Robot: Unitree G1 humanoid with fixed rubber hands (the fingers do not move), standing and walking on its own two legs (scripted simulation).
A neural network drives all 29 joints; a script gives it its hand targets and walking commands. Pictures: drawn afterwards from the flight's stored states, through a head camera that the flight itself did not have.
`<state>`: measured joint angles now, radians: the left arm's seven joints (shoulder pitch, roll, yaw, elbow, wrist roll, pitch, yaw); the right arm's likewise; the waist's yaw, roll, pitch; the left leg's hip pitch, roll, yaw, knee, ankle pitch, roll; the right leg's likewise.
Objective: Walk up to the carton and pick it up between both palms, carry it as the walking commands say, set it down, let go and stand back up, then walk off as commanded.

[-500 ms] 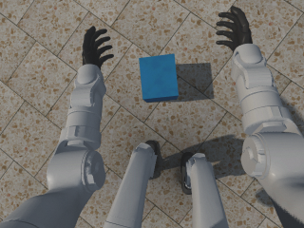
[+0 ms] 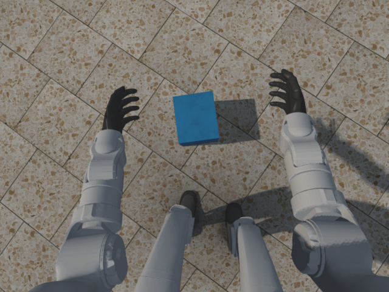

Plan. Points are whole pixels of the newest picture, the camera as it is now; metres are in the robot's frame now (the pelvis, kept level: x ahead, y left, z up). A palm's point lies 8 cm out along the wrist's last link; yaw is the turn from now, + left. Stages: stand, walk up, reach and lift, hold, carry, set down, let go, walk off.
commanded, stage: let go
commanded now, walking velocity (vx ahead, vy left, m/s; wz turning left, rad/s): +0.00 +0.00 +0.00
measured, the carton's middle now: (196, 120) +0.50 +0.10 -0.62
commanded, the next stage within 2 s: stand in 1.12 s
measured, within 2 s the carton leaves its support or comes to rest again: neither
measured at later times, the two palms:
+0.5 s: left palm (58, 213) +0.23 +0.25 +0.00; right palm (374, 204) +0.30 -0.20 -0.01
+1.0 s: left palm (65, 223) +0.22 +0.23 +0.02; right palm out of the picture +0.24 -0.23 +0.01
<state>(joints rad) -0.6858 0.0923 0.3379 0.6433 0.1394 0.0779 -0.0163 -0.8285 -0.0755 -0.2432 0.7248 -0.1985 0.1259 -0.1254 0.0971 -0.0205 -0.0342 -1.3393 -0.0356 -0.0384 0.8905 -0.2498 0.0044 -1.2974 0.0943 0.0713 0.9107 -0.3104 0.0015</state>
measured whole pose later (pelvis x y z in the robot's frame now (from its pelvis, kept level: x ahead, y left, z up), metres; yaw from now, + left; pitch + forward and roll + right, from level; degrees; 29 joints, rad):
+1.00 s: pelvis +0.07 -0.01 +0.08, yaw +3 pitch -3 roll +1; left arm 0.22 0.21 0.04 0.39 0.02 0.19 -0.04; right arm 0.24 -0.20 -0.02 0.44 0.02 0.10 0.04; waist 0.00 -0.02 0.08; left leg -0.14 -0.05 -0.07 0.45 -0.26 0.01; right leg -0.08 0.06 0.07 0.46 -0.32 -0.04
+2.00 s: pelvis +0.08 +0.02 +0.08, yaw +1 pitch -2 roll +0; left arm 0.16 0.36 0.01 0.88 0.03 0.01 0.03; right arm 0.14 -0.34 -0.02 0.92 -0.03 0.00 -0.03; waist 0.00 -0.03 0.02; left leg -0.13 -0.06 -0.04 0.41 -0.25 0.04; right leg -0.07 0.03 0.10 0.38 -0.29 0.00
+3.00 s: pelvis +0.06 +0.01 +0.09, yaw +2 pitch -2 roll +0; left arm 0.13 0.39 0.00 1.01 0.02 -0.01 0.02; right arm 0.11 -0.37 0.00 1.05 -0.01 -0.01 -0.02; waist 0.00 -0.02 0.03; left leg -0.12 -0.06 -0.06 0.33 -0.17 0.03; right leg -0.05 0.04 0.08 0.31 -0.22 -0.01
